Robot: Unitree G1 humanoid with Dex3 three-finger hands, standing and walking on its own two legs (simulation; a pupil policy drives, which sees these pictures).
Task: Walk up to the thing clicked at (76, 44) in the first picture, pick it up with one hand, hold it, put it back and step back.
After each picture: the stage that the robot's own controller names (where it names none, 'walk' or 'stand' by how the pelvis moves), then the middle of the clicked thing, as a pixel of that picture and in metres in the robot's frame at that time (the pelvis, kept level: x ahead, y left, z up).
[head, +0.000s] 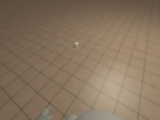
stand; (76, 45) +1.61 +0.35 -0.72
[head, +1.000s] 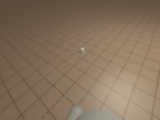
walk; (82, 50) +1.51 +0.31 -0.72
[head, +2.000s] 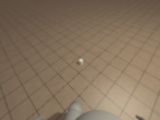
walk; (81, 62) +0.99 +0.24 -0.71
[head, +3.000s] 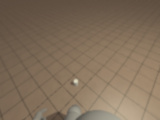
walk; (76, 82) +0.63 +0.23 -0.71
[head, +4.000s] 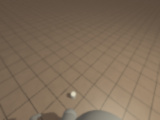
walk; (73, 95) +0.43 +0.15 -0.70
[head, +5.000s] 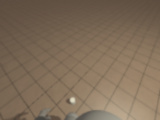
stand; (72, 101) +0.35 +0.19 -0.72
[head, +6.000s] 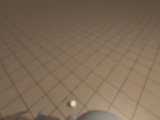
stand; (73, 104) +0.32 +0.17 -0.72
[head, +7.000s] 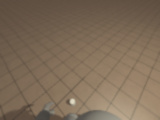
stand; (72, 102) +0.32 +0.19 -0.72
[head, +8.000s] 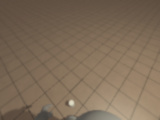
stand; (71, 103) +0.30 +0.20 -0.72
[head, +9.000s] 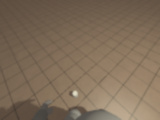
walk; (75, 94) +0.36 +0.19 -0.70
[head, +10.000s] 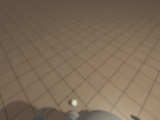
stand; (74, 103) +0.28 +0.16 -0.71
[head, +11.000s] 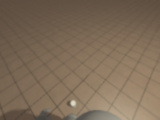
stand; (73, 104) +0.30 +0.18 -0.72
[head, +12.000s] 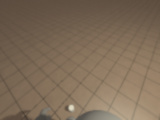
stand; (71, 108) +0.27 +0.19 -0.72
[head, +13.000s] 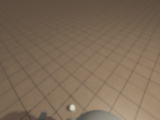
stand; (72, 108) +0.27 +0.19 -0.73
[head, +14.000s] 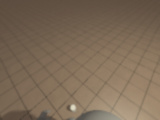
stand; (73, 108) +0.27 +0.18 -0.73
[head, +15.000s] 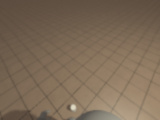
stand; (73, 108) +0.28 +0.18 -0.73
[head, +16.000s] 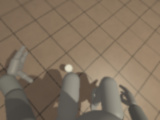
go down; (68, 69) +0.37 +0.17 -0.37
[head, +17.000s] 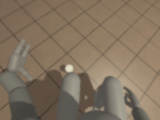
go down; (69, 69) +0.37 +0.17 -0.31
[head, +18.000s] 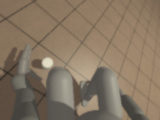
close in; (47, 64) +0.37 +0.21 -0.23
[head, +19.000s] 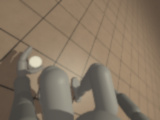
close; (34, 63) +0.38 +0.22 -0.22
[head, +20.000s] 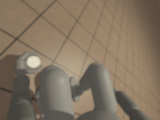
lift; (32, 63) +0.37 +0.22 -0.22
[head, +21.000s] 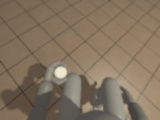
lift; (60, 74) +0.29 +0.22 -0.07
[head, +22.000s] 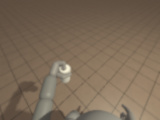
lift; (65, 73) +0.33 +0.17 +0.06
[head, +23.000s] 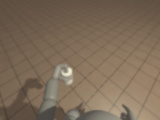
hold; (67, 76) +0.32 +0.16 +0.01
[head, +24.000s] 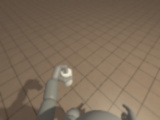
hold; (67, 77) +0.32 +0.17 +0.00
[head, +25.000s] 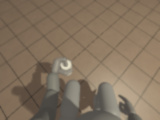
crouch; (66, 68) +0.37 +0.17 -0.09
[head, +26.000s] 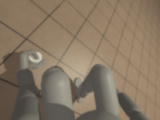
lower; (36, 61) +0.38 +0.23 -0.22
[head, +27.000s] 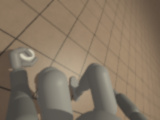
lower; (27, 58) +0.40 +0.25 -0.22
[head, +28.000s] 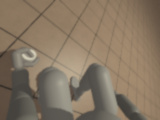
lower; (29, 58) +0.39 +0.25 -0.22
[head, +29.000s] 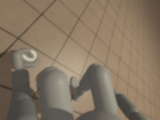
lower; (29, 59) +0.39 +0.25 -0.23
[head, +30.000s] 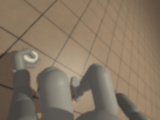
loosen; (30, 60) +0.38 +0.25 -0.22
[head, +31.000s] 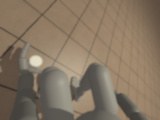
withdraw; (34, 63) +0.37 +0.22 -0.22
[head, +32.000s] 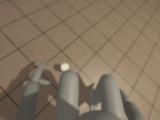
walk; (64, 68) +0.38 +0.19 -0.29
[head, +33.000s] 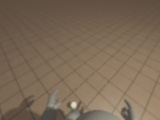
stand; (74, 105) +0.30 +0.14 -0.65
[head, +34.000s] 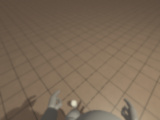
stand; (74, 104) +0.32 +0.16 -0.66
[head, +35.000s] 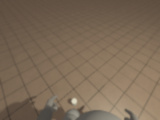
stand; (74, 102) +0.32 +0.15 -0.68
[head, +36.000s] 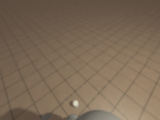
walk; (75, 104) +0.32 +0.16 -0.72
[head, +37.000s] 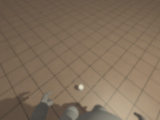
walk; (80, 88) +0.40 +0.06 -0.70
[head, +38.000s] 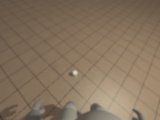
walk; (75, 74) +0.61 +0.14 -0.71
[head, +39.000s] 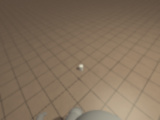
stand; (81, 67) +0.92 +0.20 -0.70
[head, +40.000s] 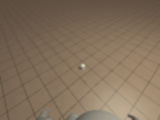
stand; (83, 67) +0.94 +0.14 -0.72
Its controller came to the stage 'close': yes
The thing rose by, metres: 0.72
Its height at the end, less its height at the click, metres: +0.00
